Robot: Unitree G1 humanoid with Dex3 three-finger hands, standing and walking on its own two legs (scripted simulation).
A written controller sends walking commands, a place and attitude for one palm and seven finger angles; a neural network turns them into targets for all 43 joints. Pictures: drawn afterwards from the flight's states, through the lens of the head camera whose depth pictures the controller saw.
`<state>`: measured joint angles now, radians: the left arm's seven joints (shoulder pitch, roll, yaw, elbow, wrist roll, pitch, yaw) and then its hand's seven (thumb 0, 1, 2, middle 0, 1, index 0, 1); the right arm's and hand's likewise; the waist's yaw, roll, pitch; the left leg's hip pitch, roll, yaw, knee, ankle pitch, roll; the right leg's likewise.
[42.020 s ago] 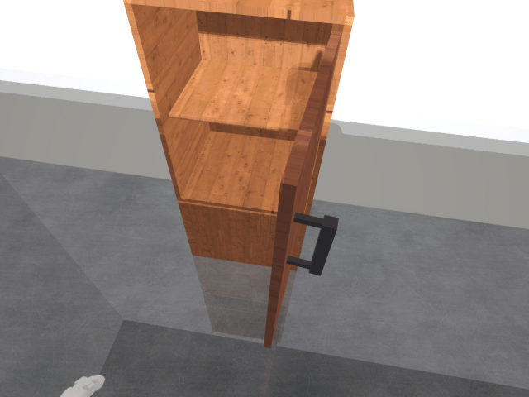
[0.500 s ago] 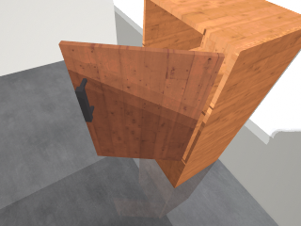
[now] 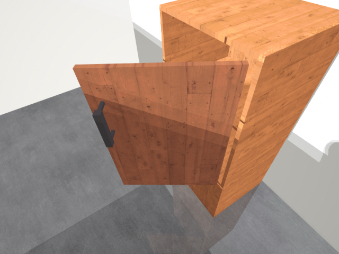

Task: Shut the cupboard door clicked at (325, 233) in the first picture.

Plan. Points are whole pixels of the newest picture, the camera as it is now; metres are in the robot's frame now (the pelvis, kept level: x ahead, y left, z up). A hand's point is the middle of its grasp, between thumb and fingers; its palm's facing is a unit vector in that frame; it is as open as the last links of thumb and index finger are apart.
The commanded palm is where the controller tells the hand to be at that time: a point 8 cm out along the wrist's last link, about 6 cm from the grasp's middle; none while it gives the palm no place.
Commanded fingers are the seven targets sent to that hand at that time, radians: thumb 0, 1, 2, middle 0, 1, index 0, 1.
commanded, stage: come to a stop and stand still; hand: left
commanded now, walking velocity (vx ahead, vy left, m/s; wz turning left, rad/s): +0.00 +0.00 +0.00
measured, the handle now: (105, 124) +0.44 +0.22 +0.05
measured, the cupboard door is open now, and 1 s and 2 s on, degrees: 56 56 56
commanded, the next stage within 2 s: look again from close up in 0.92 s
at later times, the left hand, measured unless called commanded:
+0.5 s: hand out of the picture +0.07 +0.15 -0.16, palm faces -0.01 -0.97 -0.23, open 7.3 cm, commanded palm none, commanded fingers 0.00 0.90 0.90 -0.20 -0.30 -0.20 -0.30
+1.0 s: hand out of the picture +0.08 +0.13 -0.17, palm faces +0.02 -0.98 -0.22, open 7.3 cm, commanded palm none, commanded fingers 0.00 0.90 0.90 -0.20 -0.30 -0.20 -0.30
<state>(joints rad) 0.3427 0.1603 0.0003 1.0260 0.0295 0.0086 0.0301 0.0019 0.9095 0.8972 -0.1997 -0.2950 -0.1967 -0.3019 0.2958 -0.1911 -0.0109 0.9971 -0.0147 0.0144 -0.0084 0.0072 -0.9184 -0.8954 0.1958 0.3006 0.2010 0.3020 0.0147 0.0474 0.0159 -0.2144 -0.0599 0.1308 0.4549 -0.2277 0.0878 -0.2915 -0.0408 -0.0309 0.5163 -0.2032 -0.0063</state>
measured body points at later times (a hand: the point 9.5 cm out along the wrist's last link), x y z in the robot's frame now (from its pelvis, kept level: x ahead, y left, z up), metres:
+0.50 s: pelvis +0.05 -0.03 +0.01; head +0.08 -0.04 +0.45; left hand +0.07 +0.20 -0.15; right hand +0.04 -0.24 -0.16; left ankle +0.02 +0.06 -0.74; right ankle +0.05 -0.12 -0.74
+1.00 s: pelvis +0.07 -0.05 +0.01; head +0.10 -0.06 +0.46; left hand +0.08 +0.18 -0.15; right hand +0.07 -0.27 -0.16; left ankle +0.02 +0.06 -0.74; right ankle +0.05 -0.12 -0.74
